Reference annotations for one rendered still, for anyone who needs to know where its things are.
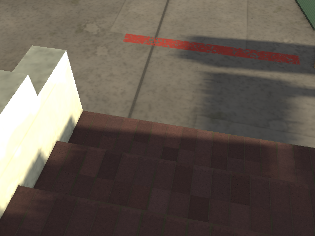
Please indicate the stairs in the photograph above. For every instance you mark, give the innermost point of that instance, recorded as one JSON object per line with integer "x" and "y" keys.
{"x": 120, "y": 176}

